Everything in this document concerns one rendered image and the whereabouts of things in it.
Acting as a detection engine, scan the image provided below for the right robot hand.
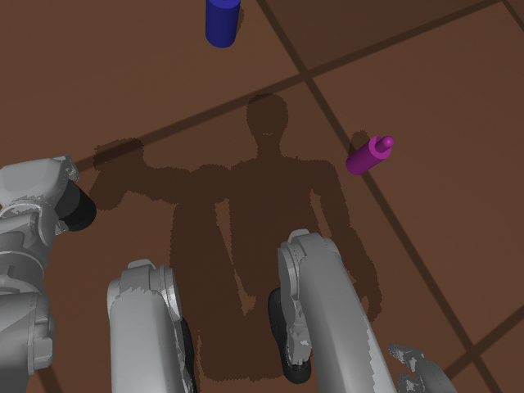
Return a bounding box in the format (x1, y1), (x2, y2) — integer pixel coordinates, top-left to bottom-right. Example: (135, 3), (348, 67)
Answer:
(388, 344), (458, 393)

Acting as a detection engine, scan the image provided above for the right robot foot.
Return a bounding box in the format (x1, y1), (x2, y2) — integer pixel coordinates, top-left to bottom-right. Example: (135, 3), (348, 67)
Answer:
(268, 287), (311, 384)

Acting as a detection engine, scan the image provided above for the left robot hand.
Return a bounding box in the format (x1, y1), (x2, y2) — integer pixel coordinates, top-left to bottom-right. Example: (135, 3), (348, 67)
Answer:
(0, 155), (79, 235)

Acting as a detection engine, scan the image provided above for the left robot foot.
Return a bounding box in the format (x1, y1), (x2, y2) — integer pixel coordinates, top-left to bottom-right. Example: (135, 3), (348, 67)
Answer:
(180, 317), (198, 393)

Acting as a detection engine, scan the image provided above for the left robot arm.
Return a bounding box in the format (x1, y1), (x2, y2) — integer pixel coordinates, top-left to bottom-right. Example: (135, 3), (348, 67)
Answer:
(0, 200), (56, 393)

